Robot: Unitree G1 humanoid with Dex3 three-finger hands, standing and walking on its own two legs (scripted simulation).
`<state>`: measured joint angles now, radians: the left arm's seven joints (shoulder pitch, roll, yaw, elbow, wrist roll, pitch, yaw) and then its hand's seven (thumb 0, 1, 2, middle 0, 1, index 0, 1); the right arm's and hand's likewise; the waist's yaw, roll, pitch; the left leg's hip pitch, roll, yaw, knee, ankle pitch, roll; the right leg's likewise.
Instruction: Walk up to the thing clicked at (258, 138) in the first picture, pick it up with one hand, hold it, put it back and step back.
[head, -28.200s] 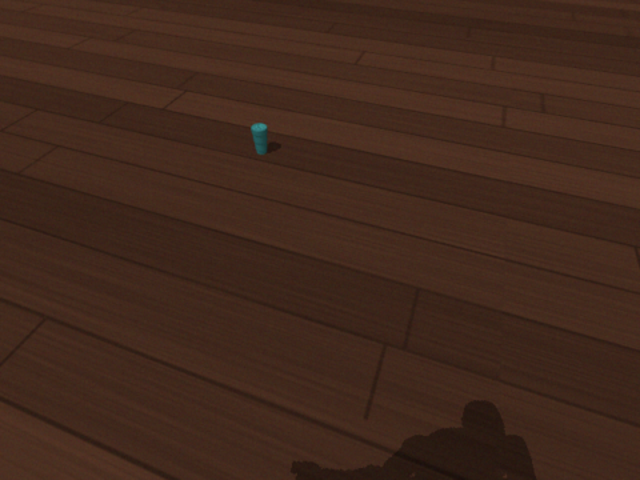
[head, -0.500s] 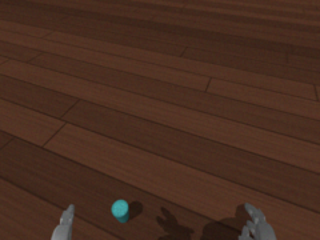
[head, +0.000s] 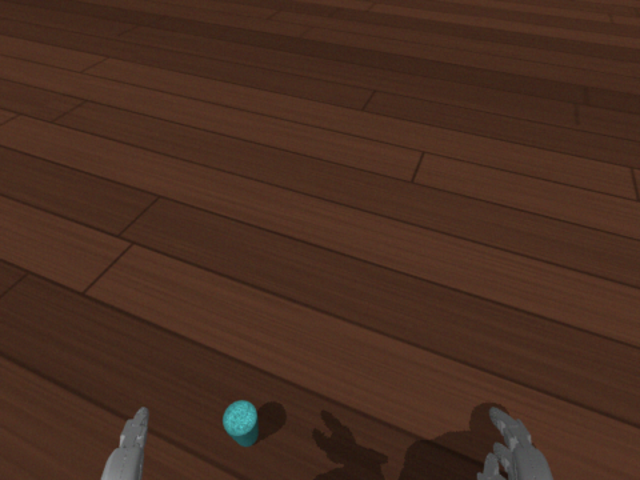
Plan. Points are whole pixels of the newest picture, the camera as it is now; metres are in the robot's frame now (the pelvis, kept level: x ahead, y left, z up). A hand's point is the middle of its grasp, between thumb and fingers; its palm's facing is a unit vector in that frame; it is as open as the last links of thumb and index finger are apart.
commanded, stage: home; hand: left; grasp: from the side
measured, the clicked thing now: (244, 427) +0.41 +0.21 -0.65
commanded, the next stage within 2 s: stand in 0.04 s
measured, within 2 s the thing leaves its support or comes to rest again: neither
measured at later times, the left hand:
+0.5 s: hand out of the picture +0.17 +0.18 -0.07, palm faces +0.05 -0.95 -0.31, open 11.4 cm
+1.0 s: hand out of the picture +0.04 +0.26 -0.11, palm faces -0.02 -0.94 -0.34, open 7.4 cm
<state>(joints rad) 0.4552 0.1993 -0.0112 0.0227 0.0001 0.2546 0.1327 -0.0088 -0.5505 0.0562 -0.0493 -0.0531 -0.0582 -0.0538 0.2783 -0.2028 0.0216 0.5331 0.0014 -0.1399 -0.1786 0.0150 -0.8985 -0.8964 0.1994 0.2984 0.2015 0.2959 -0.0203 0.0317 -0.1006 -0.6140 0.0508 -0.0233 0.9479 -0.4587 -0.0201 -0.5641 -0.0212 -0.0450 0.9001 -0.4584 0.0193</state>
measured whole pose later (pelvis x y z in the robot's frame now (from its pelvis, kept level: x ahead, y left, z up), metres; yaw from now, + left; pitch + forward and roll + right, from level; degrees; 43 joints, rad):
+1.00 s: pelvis -0.01 +0.02 +0.05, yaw +0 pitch -4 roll +0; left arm 0.22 0.33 0.00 1.01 0.03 0.00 0.02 0.01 0.90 0.90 -0.20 -0.30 -0.21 -0.30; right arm 0.19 -0.30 -0.02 1.05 -0.04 0.00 -0.01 0.01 -0.90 -0.90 0.20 0.30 0.20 0.30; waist 0.01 0.00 0.05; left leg -0.20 0.00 0.02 0.50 -0.24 0.01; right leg -0.17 -0.07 -0.02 0.50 -0.25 0.05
